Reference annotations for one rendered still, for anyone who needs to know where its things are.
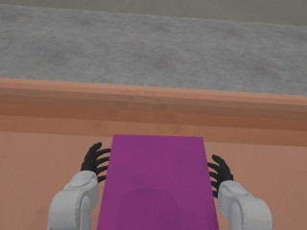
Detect robot left forearm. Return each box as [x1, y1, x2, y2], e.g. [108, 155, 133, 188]
[47, 171, 100, 230]

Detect left robot hand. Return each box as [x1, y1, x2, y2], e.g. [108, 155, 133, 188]
[81, 142, 111, 183]

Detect right robot hand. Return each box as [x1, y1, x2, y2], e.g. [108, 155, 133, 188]
[207, 154, 234, 199]

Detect carton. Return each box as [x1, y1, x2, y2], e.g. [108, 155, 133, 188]
[96, 134, 220, 230]

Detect robot right forearm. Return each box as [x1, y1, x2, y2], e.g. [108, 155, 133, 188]
[218, 180, 273, 230]

